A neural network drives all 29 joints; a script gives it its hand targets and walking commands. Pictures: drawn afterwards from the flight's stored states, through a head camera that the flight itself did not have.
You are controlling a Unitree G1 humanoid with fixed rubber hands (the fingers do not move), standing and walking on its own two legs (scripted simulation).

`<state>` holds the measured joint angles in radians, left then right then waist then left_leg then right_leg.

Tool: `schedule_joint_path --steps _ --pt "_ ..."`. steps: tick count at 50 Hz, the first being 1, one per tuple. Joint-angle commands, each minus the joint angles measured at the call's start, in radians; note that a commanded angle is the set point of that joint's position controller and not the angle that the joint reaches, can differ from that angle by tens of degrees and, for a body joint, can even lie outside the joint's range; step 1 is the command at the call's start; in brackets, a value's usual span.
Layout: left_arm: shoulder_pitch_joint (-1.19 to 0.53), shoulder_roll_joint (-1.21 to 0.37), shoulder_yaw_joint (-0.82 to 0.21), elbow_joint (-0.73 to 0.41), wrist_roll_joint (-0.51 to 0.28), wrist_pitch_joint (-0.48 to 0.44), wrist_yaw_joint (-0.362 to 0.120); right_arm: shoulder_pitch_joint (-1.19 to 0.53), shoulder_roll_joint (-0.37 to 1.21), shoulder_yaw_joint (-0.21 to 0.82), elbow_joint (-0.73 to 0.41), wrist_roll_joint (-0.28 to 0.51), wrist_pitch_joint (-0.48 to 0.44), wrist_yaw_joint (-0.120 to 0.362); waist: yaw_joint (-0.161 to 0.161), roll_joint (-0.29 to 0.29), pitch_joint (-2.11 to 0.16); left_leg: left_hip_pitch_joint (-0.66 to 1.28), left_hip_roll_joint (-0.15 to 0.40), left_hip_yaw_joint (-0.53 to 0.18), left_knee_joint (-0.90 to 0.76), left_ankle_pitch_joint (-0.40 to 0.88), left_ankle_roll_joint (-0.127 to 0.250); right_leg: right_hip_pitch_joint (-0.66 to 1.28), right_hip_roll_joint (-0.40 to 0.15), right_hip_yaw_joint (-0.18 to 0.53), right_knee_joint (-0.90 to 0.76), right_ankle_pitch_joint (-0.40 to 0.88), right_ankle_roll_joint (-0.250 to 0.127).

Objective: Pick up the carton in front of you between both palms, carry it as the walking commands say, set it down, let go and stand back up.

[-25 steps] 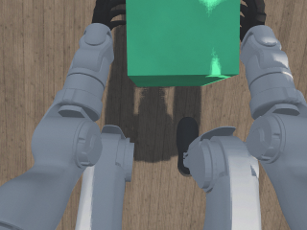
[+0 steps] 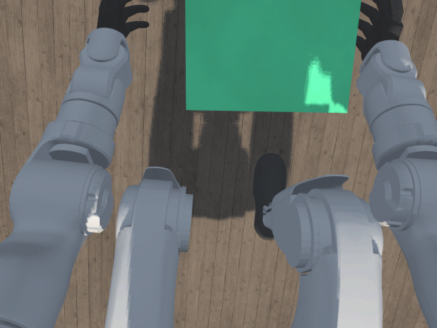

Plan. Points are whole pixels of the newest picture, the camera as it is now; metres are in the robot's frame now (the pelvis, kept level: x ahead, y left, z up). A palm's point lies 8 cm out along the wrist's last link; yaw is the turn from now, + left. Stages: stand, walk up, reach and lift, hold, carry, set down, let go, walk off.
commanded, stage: set down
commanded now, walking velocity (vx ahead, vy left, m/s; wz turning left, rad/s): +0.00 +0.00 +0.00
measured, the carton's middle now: (255, 48) +0.50 -0.07 -0.25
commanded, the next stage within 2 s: let go in 1.14 s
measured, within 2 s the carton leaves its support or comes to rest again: neither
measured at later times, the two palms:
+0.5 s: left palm out of the picture +0.54 +0.13 -0.04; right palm out of the picture +0.50 -0.25 -0.05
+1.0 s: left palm out of the picture +0.54 +0.14 +0.10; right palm out of the picture +0.50 -0.26 +0.10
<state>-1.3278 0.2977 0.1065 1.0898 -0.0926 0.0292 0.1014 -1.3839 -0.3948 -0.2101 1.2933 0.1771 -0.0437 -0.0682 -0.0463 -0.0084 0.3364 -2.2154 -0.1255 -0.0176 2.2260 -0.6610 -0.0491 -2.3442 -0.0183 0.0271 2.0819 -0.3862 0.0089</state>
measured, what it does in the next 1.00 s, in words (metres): rises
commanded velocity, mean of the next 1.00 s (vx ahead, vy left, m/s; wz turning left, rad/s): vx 0.00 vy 0.00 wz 0.00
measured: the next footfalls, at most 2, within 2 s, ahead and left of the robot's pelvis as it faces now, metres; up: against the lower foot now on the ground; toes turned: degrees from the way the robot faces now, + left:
none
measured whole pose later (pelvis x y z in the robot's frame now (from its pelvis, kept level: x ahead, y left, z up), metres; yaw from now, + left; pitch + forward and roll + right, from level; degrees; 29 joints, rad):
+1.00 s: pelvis +0.04 -0.01 +0.20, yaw -1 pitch +46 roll +3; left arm -0.97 0.23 0.24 0.79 -0.05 0.13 0.03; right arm -0.93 -0.25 -0.28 0.75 0.03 0.14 -0.02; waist -0.04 0.02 -0.12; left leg -1.77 -0.07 -0.03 1.50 -0.54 -0.03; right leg -1.88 0.01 0.04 1.41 -0.33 0.00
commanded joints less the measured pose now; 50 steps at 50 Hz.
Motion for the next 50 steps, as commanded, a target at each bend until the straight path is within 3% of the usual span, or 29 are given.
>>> schedule_joint_path --steps 1,4,9,13,15,18,23,28,38,50 --pt "-0.296 0.05 -0.1 -0.166 -0.105 -0.032 -0.005 -0.167 -0.07 0.043 -0.117 0.066 -0.041 -0.002 -0.049 0.101 -1.088 0.246 0.08 0.02 -0.254 0.278 -0.003 0.728 -0.008 -0.011 -0.028 0.291 -0.011" --pt "-0.267 0.074 -0.11 -0.193 -0.133 -0.024 -0.002 -0.142 -0.103 0.052 -0.169 0.085 -0.034 0.003 -0.054 0.096 -1.165 0.285 0.08 0.023 -0.256 0.297 -0.004 0.785 -0.009 -0.02 -0.03 0.305 -0.009" --pt "-0.168 0.109 -0.058 -0.256 -0.103 0.001 0.027 -0.076 -0.136 0.05 -0.305 0.081 -0.005 -0.004 -0.032 0.074 -1.395 0.404 0.056 0.052 -0.282 0.294 -0.002 0.936 0.006 -0.048 -0.059 0.311 -0.001" --pt "-0.102 0.112 -0.008 -0.379 -0.07 0.045 0.048 -0.024 -0.138 0.024 -0.482 0.042 0.047 -0.012 -0.033 0.031 -1.534 0.461 0.029 0.084 -0.348 0.25 0.006 1.043 0.029 -0.084 -0.118 0.273 0.004" --pt "-0.076 0.103 0.02 -0.393 -0.05 0.074 0.049 0.004 -0.122 -0.004 -0.526 0.006 0.08 -0.012 -0.038 0.011 -1.48 0.434 0.021 0.091 -0.391 0.197 0.014 1.022 0.037 -0.093 -0.162 0.221 0.007" --pt "-0.048 0.066 0.053 -0.347 -0.029 0.09 0.036 0.035 -0.068 -0.028 -0.516 -0.04 0.107 -0.005 -0.037 -0.007 -1.321 0.371 0.022 0.088 -0.439 0.142 0.019 0.935 0.038 -0.091 -0.225 0.156 0.015" --pt "-0.011 0.041 0.09 -0.294 0.002 0.075 0.01 0.078 -0.013 -0.044 -0.491 -0.08 0.109 0.013 -0.021 -0.007 -1.256 0.336 0.022 0.085 -0.501 0.161 0.013 0.914 0.046 -0.079 -0.295 0.174 0.019" --pt "0.027 0.037 0.106 -0.297 0.022 0.065 -0.004 0.13 0.004 -0.064 -0.505 -0.108 0.115 0.018 -0.019 -0.006 -1.316 0.357 0.022 0.094 -0.576 0.184 0.006 1.005 0.054 -0.076 -0.368 0.214 0.022" --pt "0.078 0.058 0.11 -0.452 0.025 0.093 -0.025 0.192 0.003 -0.069 -0.671 -0.113 0.158 0.028 -0.011 0.008 -1.491 0.518 0.016 0.11 -0.741 0.277 0.001 1.26 0.069 -0.074 -0.535 0.315 0.023" --pt "0.177 0.039 0.151 -0.395 0.056 0.079 -0.077 0.278 0.052 -0.082 -0.643 -0.156 0.156 0.05 -0.003 -0.004 -1.384 0.65 0.025 0.081 -0.979 0.323 -0.002 1.396 0.062 -0.052 -0.774 0.334 0.02"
